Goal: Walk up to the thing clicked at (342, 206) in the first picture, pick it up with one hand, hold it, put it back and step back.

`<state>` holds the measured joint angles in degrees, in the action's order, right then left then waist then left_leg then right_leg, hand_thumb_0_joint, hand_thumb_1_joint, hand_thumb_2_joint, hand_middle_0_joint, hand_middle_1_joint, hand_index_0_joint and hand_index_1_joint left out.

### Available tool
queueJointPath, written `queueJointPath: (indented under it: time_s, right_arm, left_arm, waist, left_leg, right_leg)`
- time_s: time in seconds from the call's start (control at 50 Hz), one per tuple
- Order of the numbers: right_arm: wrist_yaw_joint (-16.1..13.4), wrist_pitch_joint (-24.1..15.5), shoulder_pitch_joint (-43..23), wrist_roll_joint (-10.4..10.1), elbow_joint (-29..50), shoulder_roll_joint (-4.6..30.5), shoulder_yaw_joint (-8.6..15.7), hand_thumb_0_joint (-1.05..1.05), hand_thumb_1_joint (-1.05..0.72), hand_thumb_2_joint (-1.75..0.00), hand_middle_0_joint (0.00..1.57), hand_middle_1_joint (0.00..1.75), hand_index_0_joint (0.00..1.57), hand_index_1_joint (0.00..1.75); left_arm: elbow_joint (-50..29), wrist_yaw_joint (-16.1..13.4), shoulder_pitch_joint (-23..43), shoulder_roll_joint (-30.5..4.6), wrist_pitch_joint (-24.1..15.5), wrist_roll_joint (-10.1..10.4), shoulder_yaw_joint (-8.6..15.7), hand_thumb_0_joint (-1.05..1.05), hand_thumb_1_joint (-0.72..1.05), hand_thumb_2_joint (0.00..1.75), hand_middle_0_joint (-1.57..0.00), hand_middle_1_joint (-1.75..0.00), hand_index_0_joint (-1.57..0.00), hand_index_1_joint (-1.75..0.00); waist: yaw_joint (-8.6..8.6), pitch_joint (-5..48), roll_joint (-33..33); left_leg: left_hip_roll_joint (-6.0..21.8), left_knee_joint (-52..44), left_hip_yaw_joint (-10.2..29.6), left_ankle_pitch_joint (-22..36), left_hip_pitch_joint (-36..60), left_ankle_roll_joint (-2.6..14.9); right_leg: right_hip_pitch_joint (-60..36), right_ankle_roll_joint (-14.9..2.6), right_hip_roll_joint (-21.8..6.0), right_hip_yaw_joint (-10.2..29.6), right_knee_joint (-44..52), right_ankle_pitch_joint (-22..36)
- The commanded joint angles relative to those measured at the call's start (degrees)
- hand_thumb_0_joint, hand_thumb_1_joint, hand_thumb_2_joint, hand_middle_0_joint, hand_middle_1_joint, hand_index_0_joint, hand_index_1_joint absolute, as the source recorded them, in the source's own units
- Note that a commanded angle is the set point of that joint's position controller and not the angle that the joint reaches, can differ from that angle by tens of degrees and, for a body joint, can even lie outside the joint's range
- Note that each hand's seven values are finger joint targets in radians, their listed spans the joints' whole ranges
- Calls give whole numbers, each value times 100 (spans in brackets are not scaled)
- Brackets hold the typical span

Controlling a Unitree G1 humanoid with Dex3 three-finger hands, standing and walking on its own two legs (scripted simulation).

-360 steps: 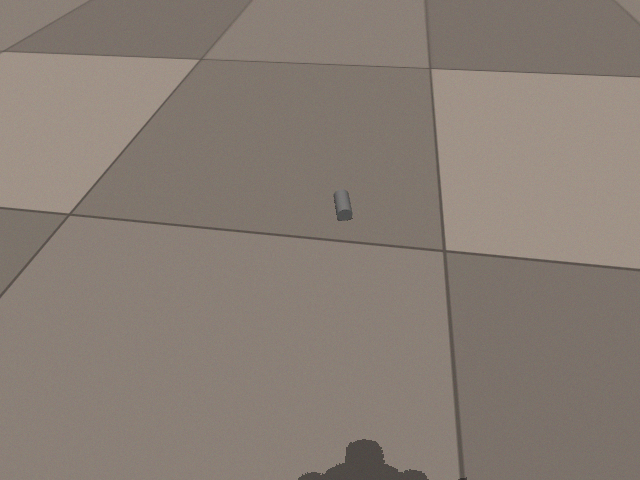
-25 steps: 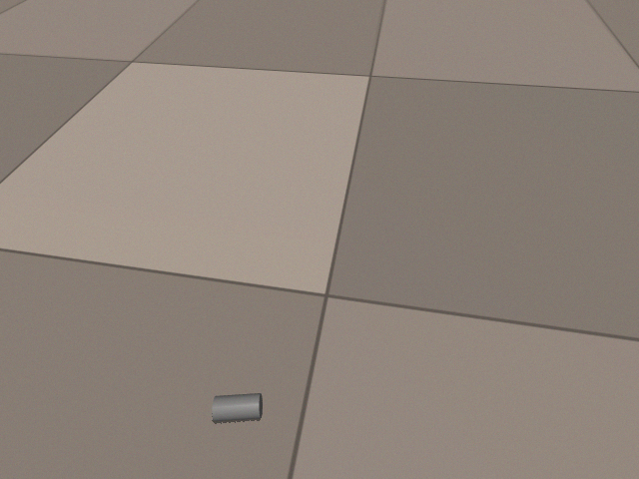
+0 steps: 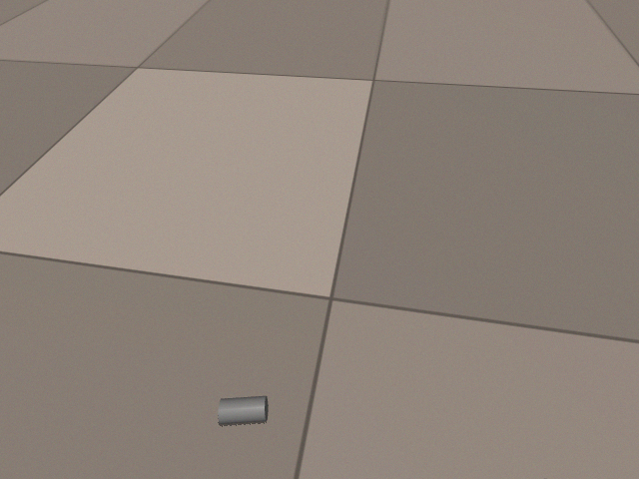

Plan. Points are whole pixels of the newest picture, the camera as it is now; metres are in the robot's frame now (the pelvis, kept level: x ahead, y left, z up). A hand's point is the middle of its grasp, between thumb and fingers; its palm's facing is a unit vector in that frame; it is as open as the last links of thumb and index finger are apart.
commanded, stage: stand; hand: left
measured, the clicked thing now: (243, 409) +0.45 +0.29 -0.75
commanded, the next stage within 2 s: none
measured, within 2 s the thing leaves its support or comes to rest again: neither
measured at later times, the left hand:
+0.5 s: hand out of the picture +0.08 +0.25 -0.15, palm faces -0.02 -0.94 -0.34, open 7.4 cm
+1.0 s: hand out of the picture +0.07 +0.25 -0.15, palm faces -0.03 -0.94 -0.34, open 7.4 cm
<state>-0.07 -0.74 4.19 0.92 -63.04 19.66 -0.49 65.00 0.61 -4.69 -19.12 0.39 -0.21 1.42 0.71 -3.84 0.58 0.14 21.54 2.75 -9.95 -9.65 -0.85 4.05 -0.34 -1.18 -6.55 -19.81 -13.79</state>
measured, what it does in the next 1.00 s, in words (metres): stands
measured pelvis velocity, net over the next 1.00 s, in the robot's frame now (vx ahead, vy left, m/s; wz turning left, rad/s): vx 0.00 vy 0.00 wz -0.02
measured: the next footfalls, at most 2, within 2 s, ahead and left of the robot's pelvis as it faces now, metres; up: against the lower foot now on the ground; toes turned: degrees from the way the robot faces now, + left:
none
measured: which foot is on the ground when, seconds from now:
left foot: down 0.00-1.00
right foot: down 0.00-1.00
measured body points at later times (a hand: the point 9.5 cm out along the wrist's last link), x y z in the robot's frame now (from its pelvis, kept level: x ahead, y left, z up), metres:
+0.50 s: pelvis +0.00 +0.00 +0.00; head +0.01 +0.00 +0.45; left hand +0.08 +0.30 -0.13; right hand +0.08 -0.30 -0.13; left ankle +0.02 +0.13 -0.75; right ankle -0.03 -0.11 -0.75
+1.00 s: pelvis +0.00 +0.00 +0.00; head +0.01 +0.00 +0.45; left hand +0.08 +0.30 -0.13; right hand +0.07 -0.30 -0.13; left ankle +0.02 +0.13 -0.75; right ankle -0.03 -0.11 -0.75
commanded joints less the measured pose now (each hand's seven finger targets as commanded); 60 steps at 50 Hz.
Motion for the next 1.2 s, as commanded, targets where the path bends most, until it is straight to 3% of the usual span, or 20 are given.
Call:
queueJointPath:
  time_s: [0.0,0.18,0.36,0.6,0.88,1.04,1.18]
  right_arm:
    - [-63,-104,-241,-21,287,1240,198,0,-90,-90,20,30,20,30]
    - [-49,-136,-285,-30,194,1229,179,0,-90,-90,20,30,20,30]
    - [-53,-127,-230,-34,110,1259,152,0,-90,-90,20,30,20,30]
    - [-58,-128,-147,-39,71,1236,128,0,-90,-90,20,30,20,30]
    - [-62,-118,-121,-35,80,1240,125,0,-90,-90,20,30,20,30]
    - [-66,-130,-55,-24,63,1249,129,0,-90,-90,20,30,20,30]
    - [-69,-128,-36,-40,72,1254,128,0,-90,-90,20,30,20,30]
  left_arm:
    - [-271,-79,300,-1221,-193,-27,176,0,90,90,-20,-30,-20,-30]
    - [-191,-96,183,-1233,-224,-27,134,0,90,90,-20,-30,-20,-30]
    - [-187,-104,195,-1241,-211,-42,124,0,90,90,-20,-30,-20,-30]
    - [-224,-111,175,-1279,-219,-18,124,0,90,90,-20,-30,-20,-30]
    - [-217,-108,89,-1278,-214,-36,121,0,90,90,-20,-30,-20,-30]
    - [-212,-100,62,-1290,-190,-30,135,0,90,90,-20,-30,-20,-30]
    - [-235,-108,39,-1282,-215,-27,115,0,90,90,-20,-30,-20,-30]
  waist:
    - [-27,572,-54]
    - [-21,690,-55]
    - [-31,570,-40]
    - [-44,612,-93]
    - [-58,480,-10]
    - [-30,523,-16]
    - [-50,536,-79]
  left_leg:
    - [690,-384,544,1024,169,194]
    - [737,-430,495,1430,370,176]
    - [724,-550,476,1096,230,149]
    - [743,-494,435,1451,312,148]
    - [712,-547,414,1026,269,144]
    - [727,-617,449,1072,234,122]
    - [731,-528,424,1282,344,148]
  right_leg:
    - [-130,-54,-727,741,527,705]
    - [-144,-44,-771,770,533,1078]
    - [-89,-27,-747,758,571,763]
    - [-174,-50,-786,776,530,1173]
    - [-23,-41,-772,817,635,874]
    - [-89,-56,-743,791,561,751]
    - [-34,-53,-765,820,571,1012]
